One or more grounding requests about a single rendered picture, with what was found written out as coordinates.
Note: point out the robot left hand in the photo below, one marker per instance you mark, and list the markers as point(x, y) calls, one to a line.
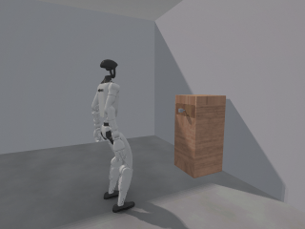
point(97, 133)

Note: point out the right robot upper arm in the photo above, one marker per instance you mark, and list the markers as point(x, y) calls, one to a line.
point(112, 94)

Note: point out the cabinet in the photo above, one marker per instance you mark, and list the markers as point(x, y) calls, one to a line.
point(199, 141)

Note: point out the left robot upper arm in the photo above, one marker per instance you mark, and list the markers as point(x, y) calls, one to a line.
point(95, 104)

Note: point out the right robot shin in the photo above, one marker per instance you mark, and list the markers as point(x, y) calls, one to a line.
point(124, 183)

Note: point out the drawer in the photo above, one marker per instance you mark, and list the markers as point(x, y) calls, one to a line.
point(189, 110)

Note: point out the humanoid robot head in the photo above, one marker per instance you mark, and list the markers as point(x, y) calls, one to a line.
point(110, 66)

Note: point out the robot left forearm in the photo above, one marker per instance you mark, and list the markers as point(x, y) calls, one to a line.
point(96, 119)

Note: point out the robot right forearm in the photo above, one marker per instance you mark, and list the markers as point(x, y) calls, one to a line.
point(112, 123)

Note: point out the robot right hand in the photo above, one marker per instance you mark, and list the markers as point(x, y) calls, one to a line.
point(117, 146)

